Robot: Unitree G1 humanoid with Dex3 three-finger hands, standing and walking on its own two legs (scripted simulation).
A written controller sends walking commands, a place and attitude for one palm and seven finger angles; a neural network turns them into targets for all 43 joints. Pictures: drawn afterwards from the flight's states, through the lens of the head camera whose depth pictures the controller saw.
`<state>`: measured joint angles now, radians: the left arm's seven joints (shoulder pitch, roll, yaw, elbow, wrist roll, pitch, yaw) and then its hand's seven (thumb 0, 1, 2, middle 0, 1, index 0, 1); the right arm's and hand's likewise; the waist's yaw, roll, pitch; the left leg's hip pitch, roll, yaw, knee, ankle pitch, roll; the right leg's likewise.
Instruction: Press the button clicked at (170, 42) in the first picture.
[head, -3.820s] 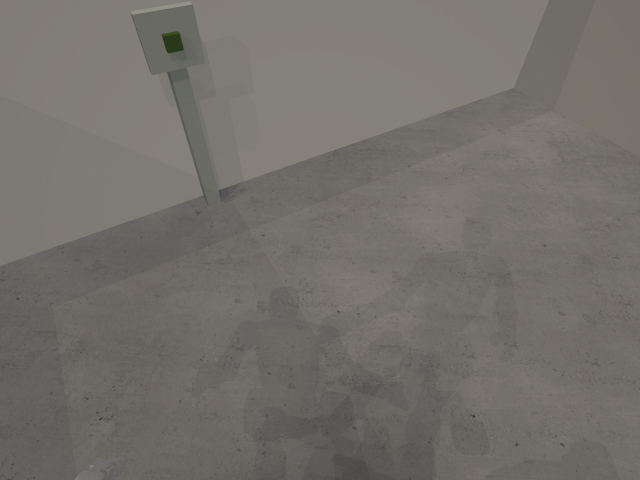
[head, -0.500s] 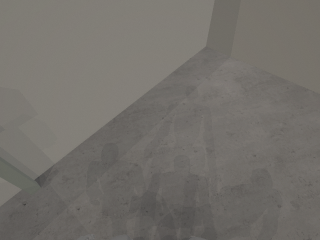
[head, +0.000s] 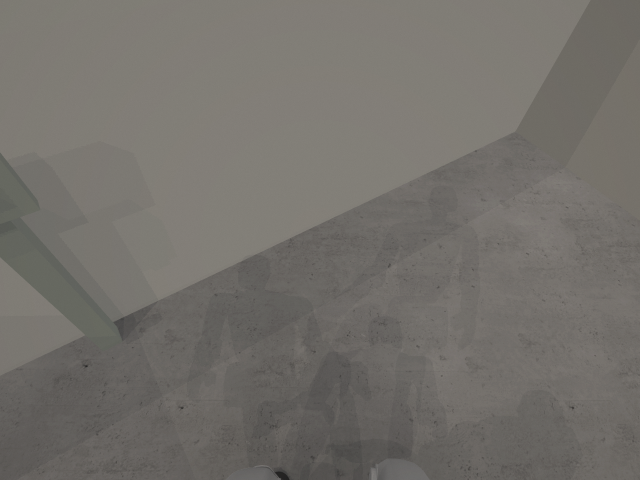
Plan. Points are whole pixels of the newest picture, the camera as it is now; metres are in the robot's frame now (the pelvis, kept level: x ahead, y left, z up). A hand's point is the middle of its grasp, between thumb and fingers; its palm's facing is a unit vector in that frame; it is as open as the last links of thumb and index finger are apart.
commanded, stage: turn to face it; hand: left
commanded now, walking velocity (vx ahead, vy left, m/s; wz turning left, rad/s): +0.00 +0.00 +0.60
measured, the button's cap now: out of the picture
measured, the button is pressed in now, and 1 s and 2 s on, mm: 0 0 0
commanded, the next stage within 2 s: take the last steps up to it in 0.78 s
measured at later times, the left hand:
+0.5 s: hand out of the picture +0.02 +0.13 -0.13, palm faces +0.32 -0.90 -0.29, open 7.4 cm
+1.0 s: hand out of the picture -0.11 +0.16 -0.16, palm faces +0.54 -0.81 -0.24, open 7.4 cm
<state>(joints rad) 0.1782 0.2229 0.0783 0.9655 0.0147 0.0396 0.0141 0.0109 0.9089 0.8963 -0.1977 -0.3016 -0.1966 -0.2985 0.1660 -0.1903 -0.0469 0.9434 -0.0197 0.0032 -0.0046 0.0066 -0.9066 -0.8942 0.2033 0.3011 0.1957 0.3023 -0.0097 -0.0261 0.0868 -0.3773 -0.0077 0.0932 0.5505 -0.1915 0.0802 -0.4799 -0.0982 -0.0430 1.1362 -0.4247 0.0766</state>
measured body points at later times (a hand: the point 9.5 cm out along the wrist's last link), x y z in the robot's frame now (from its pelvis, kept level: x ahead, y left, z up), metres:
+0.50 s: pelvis +0.00 -0.08 +0.01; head +0.04 -0.11 +0.46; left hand +0.01 +0.18 -0.11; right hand +0.14 -0.33 -0.15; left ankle -0.04 +0.06 -0.64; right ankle +0.03 -0.18 -0.73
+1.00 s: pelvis -0.03 -0.04 +0.01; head -0.02 -0.01 +0.46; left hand -0.14 +0.20 -0.15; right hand +0.18 -0.19 -0.12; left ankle -0.09 +0.03 -0.73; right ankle +0.03 -0.18 -0.67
